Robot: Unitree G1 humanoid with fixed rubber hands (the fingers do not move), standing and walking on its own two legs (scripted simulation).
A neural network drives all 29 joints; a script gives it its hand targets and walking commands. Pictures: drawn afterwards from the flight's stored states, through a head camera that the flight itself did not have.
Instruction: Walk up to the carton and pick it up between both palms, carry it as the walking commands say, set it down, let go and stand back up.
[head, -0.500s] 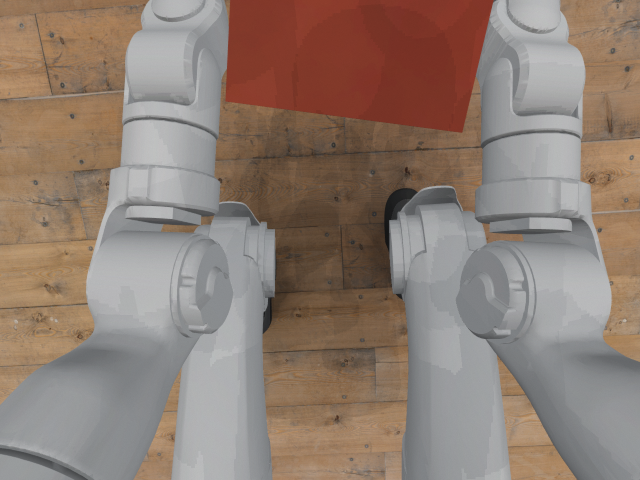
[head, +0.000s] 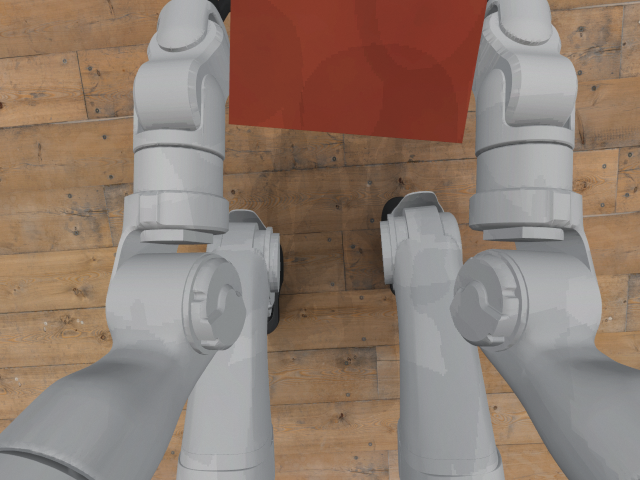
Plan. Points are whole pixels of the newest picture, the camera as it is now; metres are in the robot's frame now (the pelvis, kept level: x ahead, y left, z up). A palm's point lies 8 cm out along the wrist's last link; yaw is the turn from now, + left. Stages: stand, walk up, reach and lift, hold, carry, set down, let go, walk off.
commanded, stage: reach and lift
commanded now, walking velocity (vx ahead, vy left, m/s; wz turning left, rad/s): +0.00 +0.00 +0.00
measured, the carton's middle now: (342, 42) +0.51 -0.04 -0.16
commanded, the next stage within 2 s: none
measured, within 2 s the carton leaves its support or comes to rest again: neither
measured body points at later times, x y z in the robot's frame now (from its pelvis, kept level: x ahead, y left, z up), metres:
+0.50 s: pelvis +0.00 +0.00 +0.05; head +0.31 -0.03 +0.36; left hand +0.53 +0.09 -0.04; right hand +0.52 -0.17 -0.04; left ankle +0.13 +0.14 -0.47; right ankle +0.18 -0.15 -0.47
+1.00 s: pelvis +0.01 +0.00 +0.11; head +0.29 -0.02 +0.45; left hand +0.51 +0.10 +0.03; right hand +0.50 -0.16 +0.03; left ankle +0.13 +0.14 -0.47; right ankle +0.18 -0.15 -0.47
